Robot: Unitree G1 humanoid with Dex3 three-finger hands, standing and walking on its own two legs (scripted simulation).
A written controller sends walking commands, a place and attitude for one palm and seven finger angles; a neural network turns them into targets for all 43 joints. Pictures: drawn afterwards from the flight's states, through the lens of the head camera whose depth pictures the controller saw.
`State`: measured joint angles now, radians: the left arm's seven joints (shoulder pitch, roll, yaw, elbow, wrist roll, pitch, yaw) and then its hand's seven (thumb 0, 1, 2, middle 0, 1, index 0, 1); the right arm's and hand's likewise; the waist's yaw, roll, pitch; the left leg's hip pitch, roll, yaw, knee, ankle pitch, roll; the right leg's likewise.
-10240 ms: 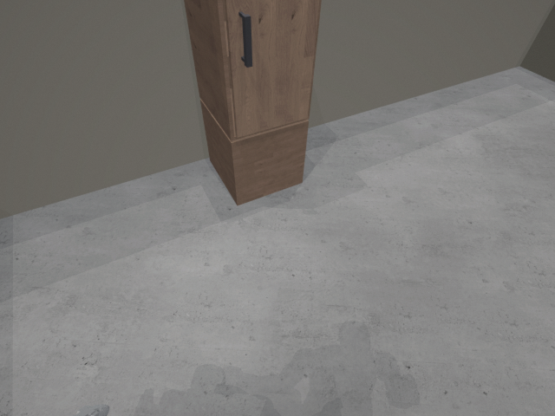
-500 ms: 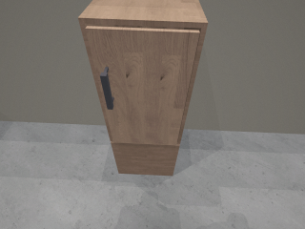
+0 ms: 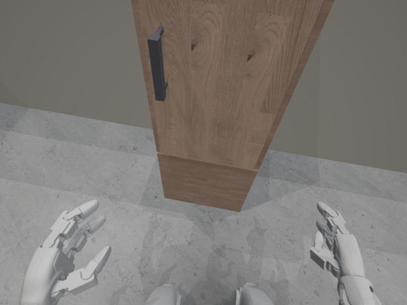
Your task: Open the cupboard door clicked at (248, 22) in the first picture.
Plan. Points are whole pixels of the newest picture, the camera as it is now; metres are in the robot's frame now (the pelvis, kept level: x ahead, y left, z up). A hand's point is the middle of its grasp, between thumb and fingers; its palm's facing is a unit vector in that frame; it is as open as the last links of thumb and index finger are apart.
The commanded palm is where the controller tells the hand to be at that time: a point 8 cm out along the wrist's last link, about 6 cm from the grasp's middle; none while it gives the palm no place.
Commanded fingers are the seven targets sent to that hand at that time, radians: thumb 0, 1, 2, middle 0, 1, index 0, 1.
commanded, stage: raise the hand with hooked fingers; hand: left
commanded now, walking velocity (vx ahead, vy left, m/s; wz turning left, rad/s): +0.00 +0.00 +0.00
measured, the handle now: (160, 66) +0.58 +0.18 +0.13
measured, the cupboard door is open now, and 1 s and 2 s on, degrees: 0 0 0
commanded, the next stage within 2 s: move the hooked fingers beside the handle in 1.60 s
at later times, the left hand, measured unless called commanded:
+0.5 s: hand (77, 217) +0.23 +0.23 +0.08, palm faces -0.04 -1.00 -0.07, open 12.1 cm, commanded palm +0.20 +0.29 +0.10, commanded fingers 0.00 -0.29 0.39 -0.28 -1.07 -0.28 -1.07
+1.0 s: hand (51, 168) +0.28 +0.28 +0.13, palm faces -0.01 -1.00 -0.05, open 13.9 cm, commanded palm +0.26 +0.33 +0.14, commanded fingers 0.00 -0.50 0.30 -0.30 -1.20 -0.30 -1.20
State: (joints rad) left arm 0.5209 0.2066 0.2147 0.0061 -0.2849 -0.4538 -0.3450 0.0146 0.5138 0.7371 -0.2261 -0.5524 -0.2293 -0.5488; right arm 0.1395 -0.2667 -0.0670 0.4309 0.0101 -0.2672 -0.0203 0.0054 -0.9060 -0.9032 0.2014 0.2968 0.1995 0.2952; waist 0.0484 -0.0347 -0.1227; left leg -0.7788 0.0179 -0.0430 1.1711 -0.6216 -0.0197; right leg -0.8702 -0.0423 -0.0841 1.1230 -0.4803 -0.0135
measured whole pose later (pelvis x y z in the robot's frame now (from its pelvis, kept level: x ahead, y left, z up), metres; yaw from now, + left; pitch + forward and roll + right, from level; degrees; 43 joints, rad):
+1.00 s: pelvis +0.00 +0.02 +0.05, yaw +0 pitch +8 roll -2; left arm 0.01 0.41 0.41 0.31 -0.36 -0.22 -0.51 -0.01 -0.49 0.31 -0.30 -1.20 -0.30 -1.19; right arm 0.28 -0.26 0.06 0.54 0.04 -0.22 -0.07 0.01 -0.90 -0.90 0.21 0.30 0.21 0.30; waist 0.01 0.02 -0.08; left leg -0.54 0.01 -0.03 0.89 -0.49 0.00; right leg -0.61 -0.04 -0.08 0.82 -0.35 0.01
